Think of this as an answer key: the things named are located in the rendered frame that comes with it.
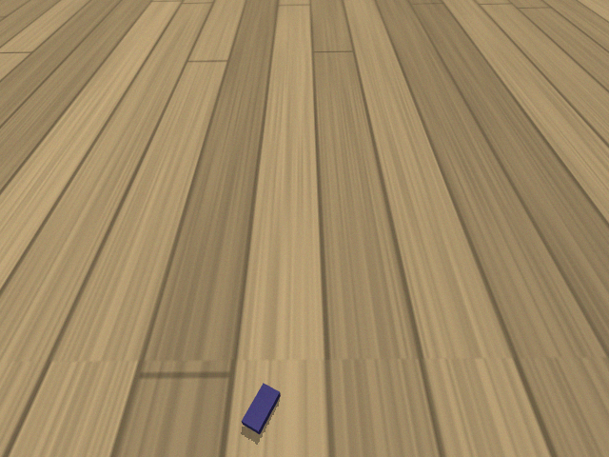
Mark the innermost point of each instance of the small box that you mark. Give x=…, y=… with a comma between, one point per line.
x=261, y=408

